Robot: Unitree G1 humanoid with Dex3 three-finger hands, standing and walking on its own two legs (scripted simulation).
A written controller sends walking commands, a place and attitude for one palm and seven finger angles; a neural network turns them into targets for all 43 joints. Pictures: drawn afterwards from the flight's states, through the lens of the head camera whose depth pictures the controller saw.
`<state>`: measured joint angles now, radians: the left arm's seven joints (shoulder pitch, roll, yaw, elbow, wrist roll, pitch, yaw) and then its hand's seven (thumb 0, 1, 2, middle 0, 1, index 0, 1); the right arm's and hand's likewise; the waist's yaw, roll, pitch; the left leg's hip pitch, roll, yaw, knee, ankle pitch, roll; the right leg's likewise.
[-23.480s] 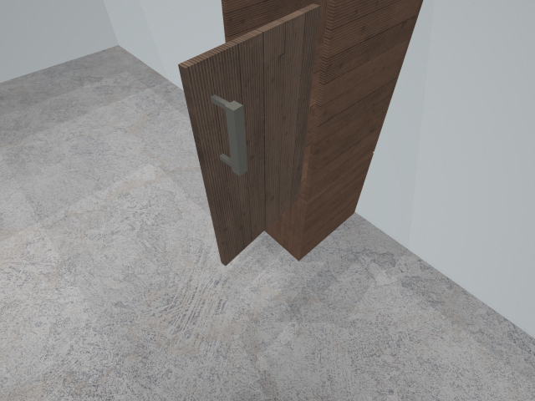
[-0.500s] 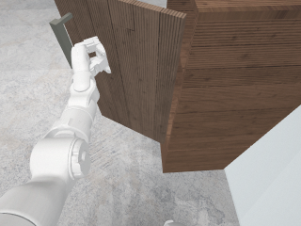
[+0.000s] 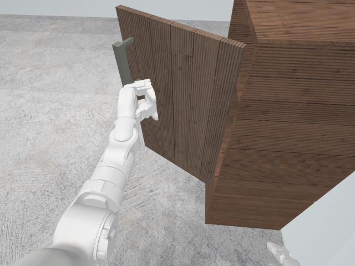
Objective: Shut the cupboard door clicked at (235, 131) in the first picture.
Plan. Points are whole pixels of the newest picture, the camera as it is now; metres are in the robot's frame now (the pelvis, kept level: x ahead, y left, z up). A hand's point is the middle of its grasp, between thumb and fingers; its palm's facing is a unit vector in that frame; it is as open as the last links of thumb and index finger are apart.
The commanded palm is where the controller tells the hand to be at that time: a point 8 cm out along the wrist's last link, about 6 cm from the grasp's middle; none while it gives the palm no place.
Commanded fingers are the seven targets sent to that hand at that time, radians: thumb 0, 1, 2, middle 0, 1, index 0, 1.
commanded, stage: draw the hand back to the body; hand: left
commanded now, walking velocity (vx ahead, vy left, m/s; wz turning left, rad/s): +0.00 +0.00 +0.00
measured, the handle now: (129, 65) +0.62 +0.13 +0.12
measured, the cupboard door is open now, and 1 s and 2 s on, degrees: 59 59 59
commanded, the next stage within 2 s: step back with the hand held close in 1.64 s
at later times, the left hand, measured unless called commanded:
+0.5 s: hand (113, 128) +0.36 +0.13 +0.15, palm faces +0.02 -1.00 -0.01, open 3.1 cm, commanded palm +0.32 +0.18 +0.15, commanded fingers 0.00 0.90 0.90 -1.22 -1.41 -1.22 -1.41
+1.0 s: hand (35, 173) +0.25 +0.23 +0.16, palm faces +0.28 -0.91 -0.30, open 4.2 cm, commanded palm +0.20 +0.28 +0.18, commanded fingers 0.00 0.90 0.90 -0.53 -0.66 -0.53 -0.66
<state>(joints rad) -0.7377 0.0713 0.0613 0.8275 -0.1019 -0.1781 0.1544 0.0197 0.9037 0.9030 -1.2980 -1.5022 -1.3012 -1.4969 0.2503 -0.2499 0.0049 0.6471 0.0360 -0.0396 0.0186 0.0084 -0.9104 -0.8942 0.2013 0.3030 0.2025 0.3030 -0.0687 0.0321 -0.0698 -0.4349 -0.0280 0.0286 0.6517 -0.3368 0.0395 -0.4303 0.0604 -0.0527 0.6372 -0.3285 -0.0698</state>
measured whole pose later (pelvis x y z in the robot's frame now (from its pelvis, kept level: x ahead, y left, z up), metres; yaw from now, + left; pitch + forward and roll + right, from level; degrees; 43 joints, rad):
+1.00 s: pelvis +0.01 +0.02 +0.02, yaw +1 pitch -4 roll -1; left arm 0.24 0.30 0.15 -0.24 -0.08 -0.03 0.08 0.02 0.90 0.90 -0.79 -0.95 -0.80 -0.94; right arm 0.18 -0.21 0.06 0.61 0.02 0.04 -0.05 0.01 -0.91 -0.89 0.21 0.30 0.21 0.30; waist 0.05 0.09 0.01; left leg -0.08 -0.06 0.02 0.38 -0.24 0.07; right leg -0.06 0.04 -0.04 0.35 -0.23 -0.04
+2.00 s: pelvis +0.01 +0.04 +0.02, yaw -1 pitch +1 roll -2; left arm 0.52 0.39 0.38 -0.40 -0.07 -0.15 0.10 0.02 0.90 0.90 -0.20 -0.30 -0.21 -0.30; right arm 0.19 -0.26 -0.01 0.58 0.03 0.03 -0.07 0.01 -0.91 -0.89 0.21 0.30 0.21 0.30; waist 0.02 0.08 -0.02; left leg -0.23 -0.06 0.05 0.48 -0.27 0.09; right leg -0.21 0.04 -0.02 0.43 -0.24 -0.02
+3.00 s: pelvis -0.11 +0.04 +0.01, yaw -1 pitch +4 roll -4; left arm 0.53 0.46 0.46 -0.55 -0.06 -0.27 0.11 0.02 0.89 0.90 -0.21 -0.30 -0.21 -0.30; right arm 0.12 -0.20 0.00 0.58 0.00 -0.05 -0.06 0.01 -0.90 -0.89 0.21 0.30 0.21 0.30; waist 0.01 -0.01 0.01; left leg -0.51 0.00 0.04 0.54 -0.11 0.09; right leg -0.26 0.07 0.04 0.49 -0.32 0.01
